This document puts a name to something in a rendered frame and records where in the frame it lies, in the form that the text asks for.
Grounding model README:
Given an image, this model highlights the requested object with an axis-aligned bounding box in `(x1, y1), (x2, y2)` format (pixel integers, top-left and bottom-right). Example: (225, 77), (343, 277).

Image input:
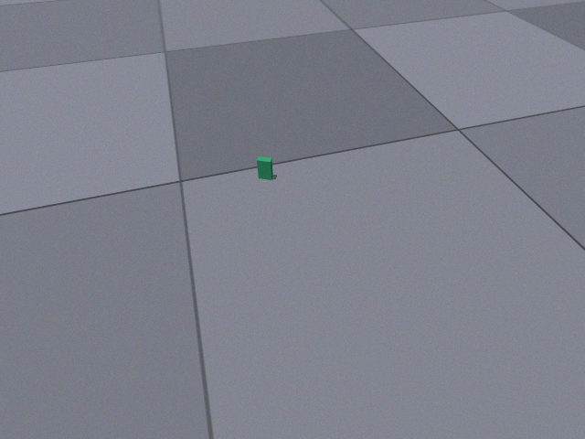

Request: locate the carton
(257, 156), (273, 180)

